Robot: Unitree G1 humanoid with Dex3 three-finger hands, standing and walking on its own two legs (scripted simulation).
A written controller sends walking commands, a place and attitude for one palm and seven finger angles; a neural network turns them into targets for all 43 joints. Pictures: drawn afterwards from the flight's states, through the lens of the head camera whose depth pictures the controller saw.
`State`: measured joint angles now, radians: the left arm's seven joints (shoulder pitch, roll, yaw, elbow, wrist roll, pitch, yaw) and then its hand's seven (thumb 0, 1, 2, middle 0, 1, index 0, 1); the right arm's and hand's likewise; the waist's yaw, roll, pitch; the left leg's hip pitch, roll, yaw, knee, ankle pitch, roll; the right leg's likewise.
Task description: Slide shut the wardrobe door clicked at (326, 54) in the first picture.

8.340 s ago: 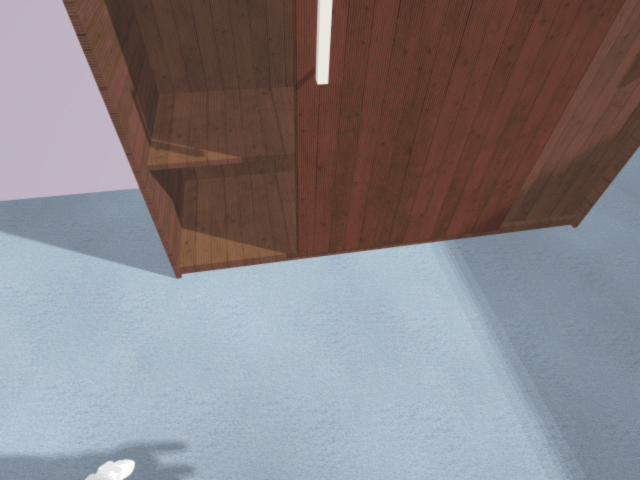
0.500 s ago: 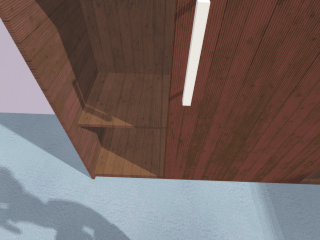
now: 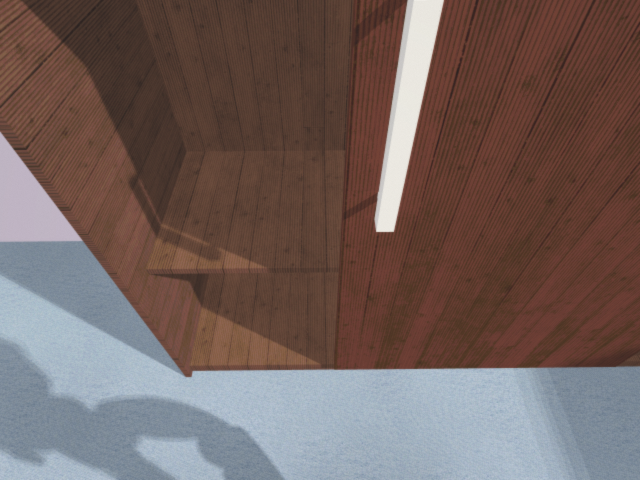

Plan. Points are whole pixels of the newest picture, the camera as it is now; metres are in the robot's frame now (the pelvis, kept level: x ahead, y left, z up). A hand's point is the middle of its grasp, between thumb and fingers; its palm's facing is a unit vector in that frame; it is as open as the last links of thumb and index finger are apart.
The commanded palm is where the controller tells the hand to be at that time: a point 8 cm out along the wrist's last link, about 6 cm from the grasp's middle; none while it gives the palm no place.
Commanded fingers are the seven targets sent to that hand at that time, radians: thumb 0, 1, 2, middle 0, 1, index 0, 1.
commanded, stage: come to a stop and stand still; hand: right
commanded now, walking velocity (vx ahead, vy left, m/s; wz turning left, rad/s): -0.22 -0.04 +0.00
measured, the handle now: (397, 128) +0.49 -0.08 +0.19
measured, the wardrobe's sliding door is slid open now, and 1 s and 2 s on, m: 0.45 0.45 0.45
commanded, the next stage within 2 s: look again from close up in 1.48 s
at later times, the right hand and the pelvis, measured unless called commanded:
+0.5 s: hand out of the picture +0.08 -0.15 -0.16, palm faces +0.01 +0.96 -0.29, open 7.3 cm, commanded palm none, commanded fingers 0.00 -0.90 -0.90 0.20 0.30 0.20 0.30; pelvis +0.03 +0.05 +0.00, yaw +0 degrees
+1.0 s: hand out of the picture +0.00 -0.16 -0.17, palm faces +0.05 +0.98 -0.21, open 7.4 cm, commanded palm none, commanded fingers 0.00 -0.90 -0.90 0.20 0.30 0.20 0.30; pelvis +0.01 +0.02 +0.01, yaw +0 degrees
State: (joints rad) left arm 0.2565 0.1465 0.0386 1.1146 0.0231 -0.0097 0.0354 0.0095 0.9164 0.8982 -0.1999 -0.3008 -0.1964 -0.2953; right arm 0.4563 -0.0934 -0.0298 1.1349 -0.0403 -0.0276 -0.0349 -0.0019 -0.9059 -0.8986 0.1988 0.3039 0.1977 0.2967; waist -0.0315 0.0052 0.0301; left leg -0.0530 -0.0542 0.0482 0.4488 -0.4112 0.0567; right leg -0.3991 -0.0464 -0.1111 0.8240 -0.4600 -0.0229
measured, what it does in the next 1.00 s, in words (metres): steps on the spot: right foot, then left foot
